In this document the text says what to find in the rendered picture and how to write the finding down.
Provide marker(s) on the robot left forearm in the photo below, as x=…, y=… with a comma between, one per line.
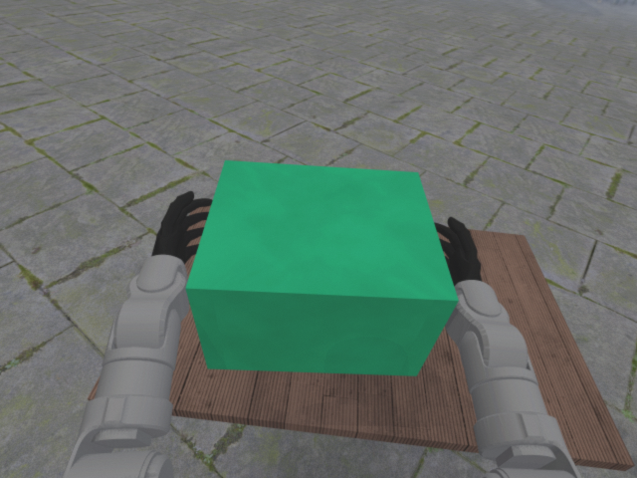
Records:
x=132, y=404

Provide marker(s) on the table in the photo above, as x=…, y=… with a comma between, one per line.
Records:
x=433, y=409

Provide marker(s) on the robot left hand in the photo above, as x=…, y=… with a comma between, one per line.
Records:
x=173, y=237

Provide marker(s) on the robot right hand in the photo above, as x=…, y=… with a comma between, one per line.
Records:
x=463, y=263

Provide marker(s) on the robot left upper arm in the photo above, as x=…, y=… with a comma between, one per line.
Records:
x=132, y=464

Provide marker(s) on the carton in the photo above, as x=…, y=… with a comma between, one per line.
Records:
x=319, y=269

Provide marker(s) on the robot right forearm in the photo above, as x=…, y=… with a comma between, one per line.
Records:
x=513, y=427

